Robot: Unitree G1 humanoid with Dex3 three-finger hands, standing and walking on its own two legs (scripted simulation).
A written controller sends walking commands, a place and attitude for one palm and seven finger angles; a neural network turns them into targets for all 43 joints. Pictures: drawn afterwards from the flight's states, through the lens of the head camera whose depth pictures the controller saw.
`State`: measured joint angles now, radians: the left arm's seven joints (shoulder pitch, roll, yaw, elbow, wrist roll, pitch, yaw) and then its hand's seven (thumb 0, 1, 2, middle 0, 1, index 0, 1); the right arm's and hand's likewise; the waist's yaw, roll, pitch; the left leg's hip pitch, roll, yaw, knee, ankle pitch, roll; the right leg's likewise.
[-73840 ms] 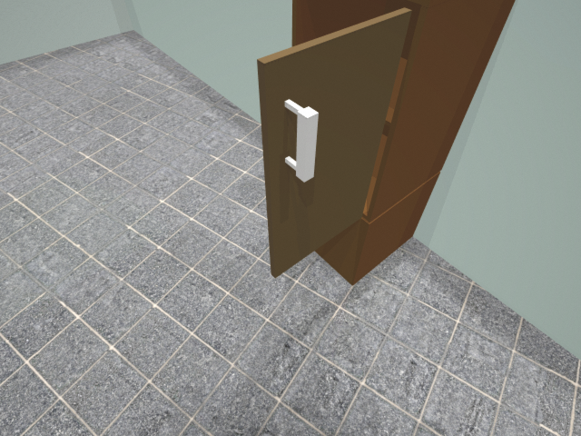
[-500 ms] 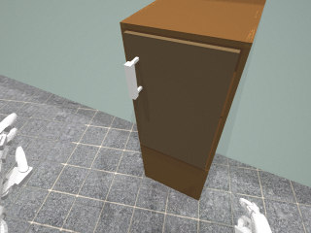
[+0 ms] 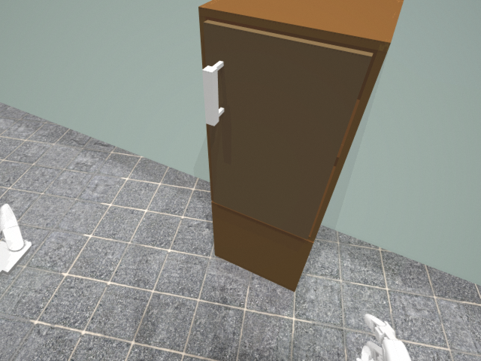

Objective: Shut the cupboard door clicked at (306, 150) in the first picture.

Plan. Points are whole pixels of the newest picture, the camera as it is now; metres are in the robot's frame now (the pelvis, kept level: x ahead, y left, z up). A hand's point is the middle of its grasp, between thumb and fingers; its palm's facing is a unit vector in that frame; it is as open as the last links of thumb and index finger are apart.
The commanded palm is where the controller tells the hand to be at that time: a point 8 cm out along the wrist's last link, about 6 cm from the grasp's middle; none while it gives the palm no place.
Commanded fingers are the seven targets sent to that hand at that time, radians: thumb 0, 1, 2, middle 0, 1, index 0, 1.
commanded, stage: step back with the hand held close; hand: left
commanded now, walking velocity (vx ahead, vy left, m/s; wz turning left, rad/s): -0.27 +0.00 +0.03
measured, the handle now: (215, 93) +0.65 +0.11 +0.13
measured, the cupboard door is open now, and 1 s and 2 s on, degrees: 0 0 0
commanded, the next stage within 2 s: stop stepping back and stand still in 0.54 s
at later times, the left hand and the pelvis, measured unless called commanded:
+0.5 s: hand out of the picture +0.11 +0.25 +0.19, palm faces +0.49 -0.77 -0.42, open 7.4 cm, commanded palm +0.04 +0.30 +0.20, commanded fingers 0.00 0.90 0.90 -0.20 -0.30 -0.20 -0.30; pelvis -0.08 -0.01 +0.00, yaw +4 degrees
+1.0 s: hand out of the picture -0.03 +0.30 +0.20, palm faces +0.59 -0.74 -0.32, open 7.4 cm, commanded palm -0.06 +0.32 +0.20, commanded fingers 0.00 0.90 0.90 -0.20 -0.30 -0.20 -0.30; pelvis -0.19 +0.01 +0.02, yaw +3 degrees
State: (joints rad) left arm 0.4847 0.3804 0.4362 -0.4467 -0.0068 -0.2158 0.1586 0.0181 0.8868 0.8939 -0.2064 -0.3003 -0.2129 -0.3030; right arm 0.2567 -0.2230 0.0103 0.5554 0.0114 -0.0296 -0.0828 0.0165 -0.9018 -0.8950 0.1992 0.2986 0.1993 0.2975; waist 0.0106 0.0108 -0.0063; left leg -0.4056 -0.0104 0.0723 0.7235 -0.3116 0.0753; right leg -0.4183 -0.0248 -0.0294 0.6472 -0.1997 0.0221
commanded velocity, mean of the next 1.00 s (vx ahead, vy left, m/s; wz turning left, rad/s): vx -0.17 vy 0.01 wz -0.02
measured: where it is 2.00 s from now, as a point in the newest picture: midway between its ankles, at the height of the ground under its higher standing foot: outside the picture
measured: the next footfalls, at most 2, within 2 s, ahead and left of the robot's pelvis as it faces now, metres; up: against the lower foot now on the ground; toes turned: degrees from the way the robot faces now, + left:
right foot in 0.84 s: -0.18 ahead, -0.11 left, +0.00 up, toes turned +3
left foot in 1.04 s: -0.12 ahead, +0.16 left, +0.00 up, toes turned +3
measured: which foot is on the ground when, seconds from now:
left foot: down 0.00-0.84, up 0.86-1.00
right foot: down 0.00-0.60, up 0.62-0.82, down 0.84-1.00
